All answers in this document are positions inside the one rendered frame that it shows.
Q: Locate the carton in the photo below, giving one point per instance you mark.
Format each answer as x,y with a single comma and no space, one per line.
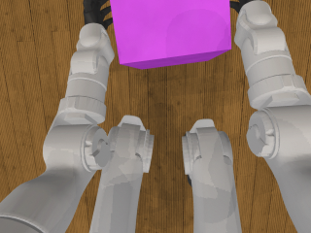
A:
159,33

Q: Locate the robot left forearm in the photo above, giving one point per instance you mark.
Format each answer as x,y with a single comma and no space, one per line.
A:
84,101

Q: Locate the robot left upper arm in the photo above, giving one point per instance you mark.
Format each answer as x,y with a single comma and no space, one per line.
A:
47,204

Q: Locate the robot right hand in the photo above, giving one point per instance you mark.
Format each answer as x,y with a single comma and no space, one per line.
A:
238,5

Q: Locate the robot right thigh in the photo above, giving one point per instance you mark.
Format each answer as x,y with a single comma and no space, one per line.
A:
215,204

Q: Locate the robot right forearm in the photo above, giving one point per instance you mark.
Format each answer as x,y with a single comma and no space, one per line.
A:
267,60

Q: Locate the robot right shin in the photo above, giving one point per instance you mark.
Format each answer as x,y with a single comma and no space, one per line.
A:
225,142

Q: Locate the robot left hand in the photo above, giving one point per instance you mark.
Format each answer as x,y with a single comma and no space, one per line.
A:
93,14

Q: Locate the robot right upper arm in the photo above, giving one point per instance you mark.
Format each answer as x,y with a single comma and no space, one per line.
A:
282,136

